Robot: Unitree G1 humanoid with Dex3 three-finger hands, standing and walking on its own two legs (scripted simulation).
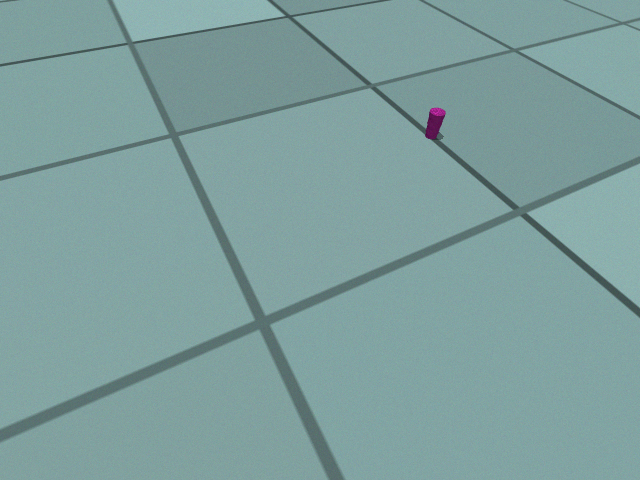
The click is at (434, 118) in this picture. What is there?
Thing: tapered cup
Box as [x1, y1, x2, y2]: [425, 108, 445, 138]
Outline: 440,108 430,109 425,134 428,138 435,138 445,113
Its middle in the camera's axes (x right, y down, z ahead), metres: +0.63 -0.61 +2.12
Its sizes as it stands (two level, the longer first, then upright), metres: 0.082 0.082 0.150
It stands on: the floor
